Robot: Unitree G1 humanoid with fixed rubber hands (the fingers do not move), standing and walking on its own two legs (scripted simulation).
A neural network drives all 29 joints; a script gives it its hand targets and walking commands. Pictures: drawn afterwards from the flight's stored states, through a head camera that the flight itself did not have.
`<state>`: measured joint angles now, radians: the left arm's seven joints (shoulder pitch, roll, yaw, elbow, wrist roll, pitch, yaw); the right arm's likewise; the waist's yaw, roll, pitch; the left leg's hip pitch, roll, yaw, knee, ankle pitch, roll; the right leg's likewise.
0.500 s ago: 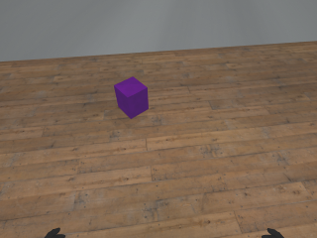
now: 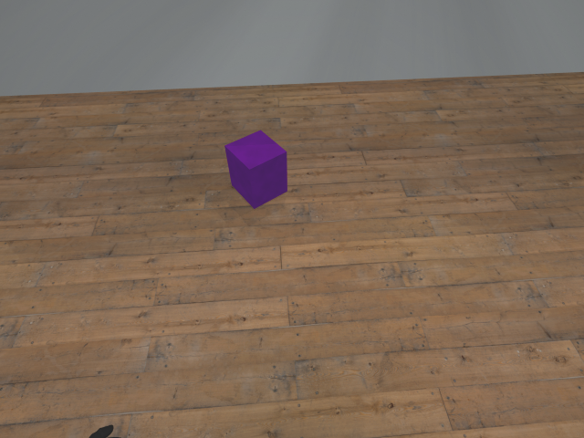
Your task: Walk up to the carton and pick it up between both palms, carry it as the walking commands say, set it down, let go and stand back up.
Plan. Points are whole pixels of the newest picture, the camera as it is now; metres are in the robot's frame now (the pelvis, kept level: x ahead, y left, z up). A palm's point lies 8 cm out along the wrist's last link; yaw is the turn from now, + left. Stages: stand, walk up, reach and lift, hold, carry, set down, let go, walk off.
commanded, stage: walk up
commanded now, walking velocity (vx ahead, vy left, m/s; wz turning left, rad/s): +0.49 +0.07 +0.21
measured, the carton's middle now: (257, 169) +1.37 +0.17 -0.66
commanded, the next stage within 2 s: none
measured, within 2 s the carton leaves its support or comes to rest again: neither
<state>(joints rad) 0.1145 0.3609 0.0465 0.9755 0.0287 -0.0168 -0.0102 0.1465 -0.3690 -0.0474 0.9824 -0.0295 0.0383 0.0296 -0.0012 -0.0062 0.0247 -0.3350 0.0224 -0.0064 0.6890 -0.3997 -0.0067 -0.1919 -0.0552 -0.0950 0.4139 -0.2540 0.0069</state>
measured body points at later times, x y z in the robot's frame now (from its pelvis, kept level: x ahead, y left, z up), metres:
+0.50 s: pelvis +0.17 +0.06 +0.00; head +0.19 +0.08 +0.45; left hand +0.30 +0.32 -0.14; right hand +0.16 -0.20 -0.13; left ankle +0.11 +0.21 -0.74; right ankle +0.25 -0.09 -0.69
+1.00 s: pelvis +0.43 +0.03 +0.01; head +0.48 -0.01 +0.45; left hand +0.30 +0.26 -0.11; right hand +0.60 -0.19 -0.15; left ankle +0.53 +0.22 -0.67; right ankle +0.36 -0.09 -0.75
